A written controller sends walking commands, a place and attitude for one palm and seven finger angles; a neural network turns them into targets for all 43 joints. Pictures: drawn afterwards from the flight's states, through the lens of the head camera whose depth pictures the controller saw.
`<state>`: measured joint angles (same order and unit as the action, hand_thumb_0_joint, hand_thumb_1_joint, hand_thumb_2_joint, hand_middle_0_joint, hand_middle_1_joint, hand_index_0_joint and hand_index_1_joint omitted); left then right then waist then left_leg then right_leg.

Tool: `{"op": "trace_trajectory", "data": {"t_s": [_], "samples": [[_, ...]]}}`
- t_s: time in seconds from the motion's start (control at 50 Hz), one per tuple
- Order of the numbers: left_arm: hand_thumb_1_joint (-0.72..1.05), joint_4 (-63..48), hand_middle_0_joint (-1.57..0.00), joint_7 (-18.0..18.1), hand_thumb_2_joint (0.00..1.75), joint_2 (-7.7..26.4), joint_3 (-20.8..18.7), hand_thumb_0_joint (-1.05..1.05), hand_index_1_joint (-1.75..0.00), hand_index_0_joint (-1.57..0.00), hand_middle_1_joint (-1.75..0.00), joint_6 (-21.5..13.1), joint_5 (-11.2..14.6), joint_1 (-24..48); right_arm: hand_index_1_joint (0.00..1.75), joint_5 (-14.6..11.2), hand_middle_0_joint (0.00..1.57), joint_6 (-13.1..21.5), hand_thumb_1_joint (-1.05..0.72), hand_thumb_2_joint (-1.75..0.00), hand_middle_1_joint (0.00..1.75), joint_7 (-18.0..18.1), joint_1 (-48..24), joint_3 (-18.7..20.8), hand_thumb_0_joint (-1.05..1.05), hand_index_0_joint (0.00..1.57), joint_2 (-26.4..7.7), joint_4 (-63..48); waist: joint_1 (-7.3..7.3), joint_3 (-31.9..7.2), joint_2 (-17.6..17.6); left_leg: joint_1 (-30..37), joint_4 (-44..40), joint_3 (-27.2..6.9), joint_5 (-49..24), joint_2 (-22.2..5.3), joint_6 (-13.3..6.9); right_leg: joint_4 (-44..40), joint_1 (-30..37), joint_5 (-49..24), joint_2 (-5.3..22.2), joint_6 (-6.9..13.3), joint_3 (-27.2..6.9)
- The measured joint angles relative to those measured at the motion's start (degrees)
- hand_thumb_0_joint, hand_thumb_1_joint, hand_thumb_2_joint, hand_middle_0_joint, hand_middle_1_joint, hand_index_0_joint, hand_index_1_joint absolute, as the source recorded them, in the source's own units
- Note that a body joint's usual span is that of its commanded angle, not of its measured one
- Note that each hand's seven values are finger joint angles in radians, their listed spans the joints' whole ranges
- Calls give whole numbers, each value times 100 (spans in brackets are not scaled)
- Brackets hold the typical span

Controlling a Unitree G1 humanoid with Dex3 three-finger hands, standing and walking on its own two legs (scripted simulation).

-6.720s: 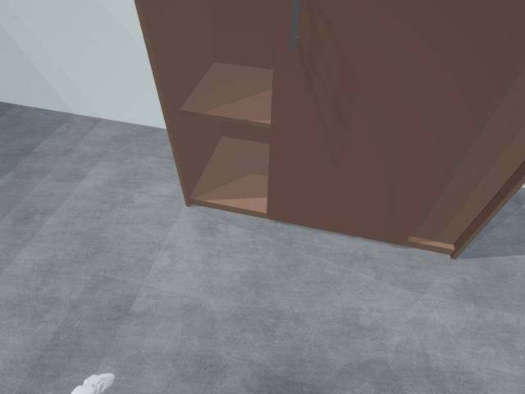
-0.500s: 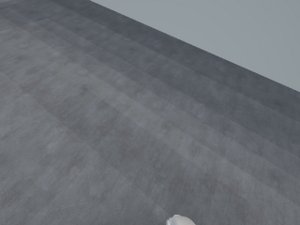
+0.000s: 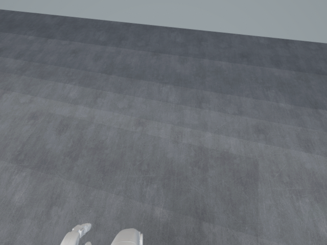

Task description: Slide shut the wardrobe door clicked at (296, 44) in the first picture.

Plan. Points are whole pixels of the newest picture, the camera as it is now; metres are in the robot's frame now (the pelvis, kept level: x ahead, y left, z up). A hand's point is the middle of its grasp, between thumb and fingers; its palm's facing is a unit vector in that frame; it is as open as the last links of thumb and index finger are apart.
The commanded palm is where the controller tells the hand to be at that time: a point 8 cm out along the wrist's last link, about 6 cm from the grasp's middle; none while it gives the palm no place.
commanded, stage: turn to face it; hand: right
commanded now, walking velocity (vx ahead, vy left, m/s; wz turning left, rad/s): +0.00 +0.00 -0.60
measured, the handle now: out of the picture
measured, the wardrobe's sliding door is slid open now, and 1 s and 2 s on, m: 0.40 0.40 0.40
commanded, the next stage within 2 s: none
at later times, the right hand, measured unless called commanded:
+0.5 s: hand out of the picture +0.06 -0.17 -0.14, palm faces +0.29 +0.91 -0.28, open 7.4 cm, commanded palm none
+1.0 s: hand out of the picture -0.09 -0.24 -0.17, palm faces +0.60 +0.76 -0.23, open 7.4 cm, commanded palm none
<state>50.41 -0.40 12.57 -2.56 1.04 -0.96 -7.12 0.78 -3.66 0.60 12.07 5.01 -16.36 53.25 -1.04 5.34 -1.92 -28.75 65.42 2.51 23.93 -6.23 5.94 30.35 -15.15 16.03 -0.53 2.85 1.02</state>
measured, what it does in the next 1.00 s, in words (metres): steps on the spot, turning right: left foot, then right foot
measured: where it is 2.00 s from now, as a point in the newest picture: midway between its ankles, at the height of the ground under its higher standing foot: outside the picture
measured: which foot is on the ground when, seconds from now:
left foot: up 0.00-0.28, down 0.30-0.76, up 0.78-1.00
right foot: down 0.00-0.30, up 0.32-0.74, down 0.76-1.00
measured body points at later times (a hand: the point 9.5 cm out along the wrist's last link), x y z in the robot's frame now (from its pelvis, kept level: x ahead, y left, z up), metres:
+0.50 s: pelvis +0.01 +0.05 +0.00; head +0.04 +0.08 +0.45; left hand +0.12 +0.30 -0.16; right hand +0.04 -0.21 -0.11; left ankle +0.03 +0.15 -0.74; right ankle -0.05 -0.09 -0.64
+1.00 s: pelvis -0.03 -0.01 +0.00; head -0.01 -0.06 +0.45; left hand +0.21 +0.14 -0.11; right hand -0.12 -0.28 -0.15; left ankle +0.06 +0.14 -0.64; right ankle -0.05 -0.08 -0.74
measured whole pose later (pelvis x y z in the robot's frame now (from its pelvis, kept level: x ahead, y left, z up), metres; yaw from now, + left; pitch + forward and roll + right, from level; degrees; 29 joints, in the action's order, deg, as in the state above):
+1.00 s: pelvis -0.03 -0.01 +0.00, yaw -35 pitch +0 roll +2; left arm 50.7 -0.4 12.7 -2.3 1.2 -0.8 -8.7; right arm 0.9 -3.5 0.5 10.9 4.6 -15.7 51.9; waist -0.6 4.7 -2.0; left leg -29.3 66.5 1.5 20.3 -6.4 6.0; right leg 28.2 -14.9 13.0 -2.4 4.6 0.3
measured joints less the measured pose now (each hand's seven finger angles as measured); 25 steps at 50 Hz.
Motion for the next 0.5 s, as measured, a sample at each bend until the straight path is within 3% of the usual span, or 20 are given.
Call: {"op": "trace_trajectory", "data": {"t_s": [0.16,0.24,0.28,0.3,0.36,0.42,0.5], "samples": [[90,115,-21,-22,90,-67,-17,0,-30,-20,-30,65,-32,-367,30,-23,20,39,-91,-90,30,23,-467,-63,0,19,171,-311,202,-137,129,198,-956,-239,-84,189,41,-204,58,-172,-249,-19,-448],[90,170,-21,-22,90,-21,-78,0,-30,-20,-30,122,-51,-519,30,-61,20,100,-91,-90,30,32,-630,-136,0,19,315,-457,339,-151,266,641,-1990,-226,-51,392,-41,-30,-75,-130,-328,-118,-698],[90,198,-21,-21,90,26,-118,0,-30,-20,-30,149,-35,-598,30,-78,20,176,-91,-90,30,30,-645,-182,0,19,384,-536,368,-180,335,1017,-2824,-169,-478,476,-84,165,-203,-54,-386,-199,-820],[90,206,-21,-26,90,58,-144,0,-30,-20,-30,158,-10,-645,30,-67,20,237,-91,-90,30,34,-630,-208,0,20,413,-572,360,-205,370,1199,-3233,-121,-729,482,-199,342,-302,23,-421,-249,-875],[90,274,-21,-18,90,165,-240,1,-30,-20,-30,241,-1,-671,30,-13,21,321,-91,-90,30,54,-567,-311,0,20,551,-587,396,-154,513,1278,-3151,142,-607,416,-633,1892,-851,1076,-422,-425,-691],[91,335,-20,-77,90,244,-297,1,-30,-20,-30,316,-29,-706,30,-11,21,291,-91,-90,30,71,-393,-345,0,20,630,-551,395,-175,500,1523,-3369,364,-608,256,-701,3307,-1286,932,-250,-555,-362],[91,376,-20,-138,90,296,-305,1,-30,-19,-30,365,-31,-676,30,1,21,297,-90,-90,30,80,-199,-351,0,20,647,-450,388,-137,439,1756,-3586,667,-675,98,-678,3779,-1446,532,83,-711,-200]]}}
